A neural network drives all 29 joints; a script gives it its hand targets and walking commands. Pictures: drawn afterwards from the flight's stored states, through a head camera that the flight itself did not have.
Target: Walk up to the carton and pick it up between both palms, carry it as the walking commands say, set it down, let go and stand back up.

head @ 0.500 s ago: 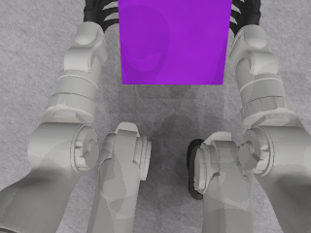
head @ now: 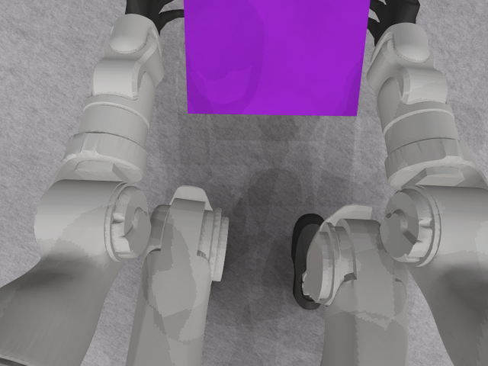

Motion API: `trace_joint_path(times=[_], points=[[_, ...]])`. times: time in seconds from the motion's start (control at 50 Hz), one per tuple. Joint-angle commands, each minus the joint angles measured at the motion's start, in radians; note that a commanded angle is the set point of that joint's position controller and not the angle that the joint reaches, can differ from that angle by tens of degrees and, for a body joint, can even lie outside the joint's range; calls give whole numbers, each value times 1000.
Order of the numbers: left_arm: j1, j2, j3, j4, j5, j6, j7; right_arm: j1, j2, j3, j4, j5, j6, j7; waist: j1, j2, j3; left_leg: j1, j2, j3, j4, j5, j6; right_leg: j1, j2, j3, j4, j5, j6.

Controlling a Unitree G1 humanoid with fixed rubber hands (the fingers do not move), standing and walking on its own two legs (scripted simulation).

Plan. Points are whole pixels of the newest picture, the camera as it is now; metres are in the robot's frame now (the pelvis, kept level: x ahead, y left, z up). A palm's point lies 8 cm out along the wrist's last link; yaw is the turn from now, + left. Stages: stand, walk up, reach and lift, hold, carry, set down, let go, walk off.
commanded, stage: set down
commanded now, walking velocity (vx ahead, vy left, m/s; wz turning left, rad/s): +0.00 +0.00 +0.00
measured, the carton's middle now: (269, 20) +0.57 +0.02 -0.24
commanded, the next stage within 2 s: none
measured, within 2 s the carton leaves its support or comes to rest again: rests again in 0.02 s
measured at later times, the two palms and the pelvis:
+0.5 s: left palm (149, 17) +0.53 +0.17 -0.17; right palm (389, 24) +0.55 -0.13 -0.17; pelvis +0.01 +0.00 -0.01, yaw +0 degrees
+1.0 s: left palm (136, 35) +0.51 +0.20 -0.19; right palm (406, 43) +0.53 -0.16 -0.18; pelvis -0.01 +0.00 +0.00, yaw +0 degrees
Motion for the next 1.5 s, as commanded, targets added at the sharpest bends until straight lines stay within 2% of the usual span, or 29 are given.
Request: trace_joint_path(times=[0.0, 0.16, 0.2, 0.3, 0.4, 0.48, 0.52, 0.62, 0.66, 0.7, 0.74, 0.78, 0.84, 0.86, 0.88, 0.9, 0.92, 0.96, 1.0, 1.06, 1.08, 1.14, 1.18, 1.22, 1.24, 1.3, 1.32, 1.4, 1.48], points=[[-450, -807, -378, -89, -53, -10, -253, -408, 908, 317, -54, 37, 19, 264, 24, 54, -1014, 420, -36, 95, -237, 530, 31, 533, 67, -113, -132, 473, -44], [-416, -821, -379, -81, -48, -8, -262, -364, 920, 314, -33, 36, 20, 271, 14, 59, -985, 419, -36, 91, -221, 552, 33, 526, 65, -102, -128, 497, -49], [-397, -810, -378, -70, -45, -8, -262, -368, 912, 325, -39, 44, 16, 274, 33, 61, -979, 433, -31, 88, -213, 571, 34, 503, 62, -102, -117, 493, -46], [-389, -821, -381, -78, -57, -15, -265, -348, 917, 319, -43, 39, 11, 274, 7, 57, -978, 431, -34, 83, -203, 589, 32, 518, 64, -104, -113, 513, -48], [-393, -825, -380, -74, -67, -25, -260, -362, 919, 320, -52, 44, 3, 272, 4, 57, -991, 458, -31, 74, -199, 615, 33, 514, 63, -105, -108, 521, -45], [-387, -785, -371, -75, -55, -29, -251, -359, 897, 321, -48, 57, -1, 269, 34, 80, -980, 460, -26, 82, -200, 608, 30, 496, 62, -101, -105, 503, -41], [-403, -745, -361, -81, -64, -31, -247, -369, 846, 300, -61, 42, -6, 258, 11, 69, -992, 450, -25, 84, -193, 592, 27, 524, 58, -101, -110, 504, -43], [-371, -613, -299, -54, -43, -47, -212, -354, 731, 275, -47, 39, -19, 227, 32, 54, -1021, 453, -21, 96, -194, 559, 25, 576, 51, -100, -112, 488, -34], [-355, -520, -273, -55, -44, -62, -184, -322, 643, 241, -45, 35, -31, 202, 20, 63, -1040, 475, -20, 100, -193, 574, 20, 593, 52, -100, -114, 504, -31], [-335, -387, -235, -40, -50, -77, -149, -288, 511, 212, -32, 26, -45, 169, -3, 41, -1071, 498, -13, 93, -191, 578, 18, 617, 47, -108, -111, 508, -24], [-302, -170, -169, -51, -31, -101, -87, -251, 300, 166, -55, 26, -67, 117, 25, 60, -1108, 522, -8, 106, -202, 560, 12, 643, 39, -105, -119, 497, -17], [-247, 105, -113, -50, -38, -135, -5, -182, 9, 98, -69, 10, -93, 46, 1, 65, -1167, 583, -1, 96, -206, 603, 4, 659, 33, -114, -113, 516, -9], [-249, 229, -127, -54, -110, -149, 47, -168, -109, 99, -50, 56, -99, -5, -2, 99, -1249, 597, 9, 93, -215, 593, -5, 695, 19, -100, -127, 534, -14], [-253, 254, -139, -47, -129, -151, 53, -171, -118, 102, -49, 68, -99, -9, -4, 88, -1250, 592, 11, 85, -223, 590, -2, 693, 14, -103, -127, 532, -13], [-266, 270, -142, -53, -139, -152, 57, -200, -132, 118, -67, 96, -99, -9, 21, 115, -1260, 595, 18, 88, -224, 587, -1, 692, 9, -93, -128, 531, -17], [-276, 256, -165, -54, -163, -150, 57, -210, -144, 130, -71, 105, -102, -11, 3, 105, -1278, 605, 20, 81, -224, 592, 0, 700, 4, -94, -133, 531, -19], [-302, 292, -165, -87, -171, -155, 60, -229, -132, 158, -84, 132, -98, -7, 33, 111, -1309, 626, 25, 80, -228, 591, 6, 705, 2, -88, -126, 525, -20], [-335, 309, -186, -84, -196, -152, 59, -270, -122, 207, -75, 179, -88, -1, 48, 96, -1340, 623, 35, 83, -235, 555, 15, 735, -9, -84, -133, 501, -22], [-390, 318, -216, -120, -238, -140, 55, -331, -169, 208, -108, 201, -83, -2, 19, 89, -1422, 658, 39, 81, -227, 535, 20, 783, -18, -96, -133, 490, -28], [-418, 342, -221, -122, -260, -138, 52, -374, -195, 211, -143, 226, -87, -2, 11, 92, -1416, 677, 49, 76, -222, 575, 26, 757, -28, -96, -128, 511, -32], [-424, 336, -230, -121, -277, -136, 47, -369, -226, 204, -147, 218, -88, -2, -17, 79, -1411, 687, 52, 71, -220, 571, 26, 751, -32, -100, -136, 503, -33], [-425, 376, -212, -80, -257, -129, 45, -368, -230, 215, -106, 230, -73, 6, 14, 95, -1359, 675, 56, 74, -230, 518, 27, 700, -43, -96, -137, 433, -32], [-405, 364, -212, -11, -259, -118, 39, -360, -243, 208, -77, 212, -68, 9, -1, 80, -1317, 660, 55, 70, -233, 481, 26, 680, -48, -106, -149, 389, -30], [-407, 385, -199, -25, -252, -121, 40, -359, -265, 191, -77, 209, -70, 5, 10, 92, -1348, 663, 58, 75, -230, 491, 24, 705, -49, -106, -147, 401, -33], [-399, 374, -206, -19, -267, -120, 38, -344, -272, 184, -75, 194, -72, 1, -14, 84, -1374, 669, 56, 73, -225, 502, 24, 731, -49, -107, -145, 422, -36], [-374, 387, -200, -87, -263, -110, 48, -329, -261, 187, -172, 197, -58, -4, -6, 67, -1536, 762, 47, 84, -235, 547, 28, 823, -42, -123, -157, 467, -33], [-374, 393, -198, -120, -262, -103, 51, -320, -240, 197, -191, 206, -45, -8, 13, 74, -1586, 778, 43, 93, -242, 546, 28, 850, -38, -125, -160, 468, -33], [-327, 394, -177, -272, -263, -52, 65, -278, -261, 179, -339, 194, 4, -28, 4, 67, -1788, 887, 32, 109, -275, 584, 23, 961, -29, -143, -193, 496, -33], [-315, 432, -129, -413, -241, 1, 69, -262, -259, 162, -455, 187, 69, -39, 35, 87, -1866, 921, 26, 123, -316, 581, 30, 1004, -15, -134, -235, 485, -36]])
